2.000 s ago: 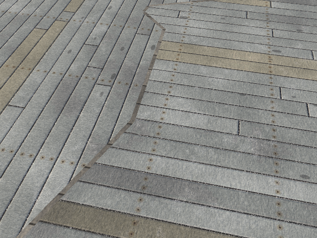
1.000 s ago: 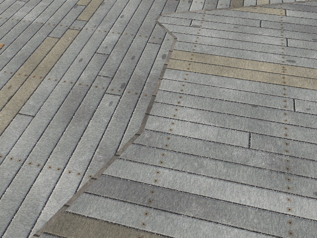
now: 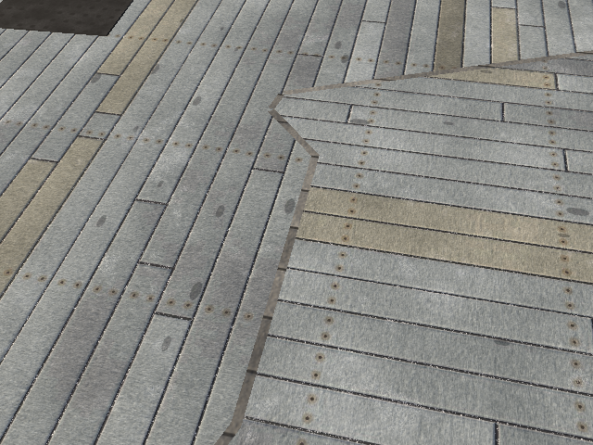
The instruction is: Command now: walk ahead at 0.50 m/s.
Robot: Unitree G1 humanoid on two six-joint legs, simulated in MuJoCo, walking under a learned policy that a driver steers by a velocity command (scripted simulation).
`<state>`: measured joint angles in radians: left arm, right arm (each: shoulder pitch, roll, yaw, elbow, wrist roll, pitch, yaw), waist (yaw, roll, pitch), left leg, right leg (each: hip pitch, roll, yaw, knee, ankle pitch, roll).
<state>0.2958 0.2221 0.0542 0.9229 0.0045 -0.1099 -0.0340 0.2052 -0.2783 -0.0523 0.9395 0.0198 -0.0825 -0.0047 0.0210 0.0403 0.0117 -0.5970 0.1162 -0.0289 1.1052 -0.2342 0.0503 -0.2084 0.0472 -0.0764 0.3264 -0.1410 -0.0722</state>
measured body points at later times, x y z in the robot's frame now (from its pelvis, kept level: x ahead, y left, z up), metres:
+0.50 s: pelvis +0.28 +0.07 -0.01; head +0.31 +0.09 +0.44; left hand +0.33 +0.34 -0.15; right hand +0.37 -0.19 -0.13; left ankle +0.34 +0.15 -0.75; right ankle +0.19 -0.07 -0.65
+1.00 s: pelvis +0.56 +0.01 -0.03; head +0.60 +0.00 +0.42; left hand +0.76 +0.25 -0.13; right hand +0.54 -0.26 -0.17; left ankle +0.38 +0.16 -0.67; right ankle +0.65 -0.07 -0.75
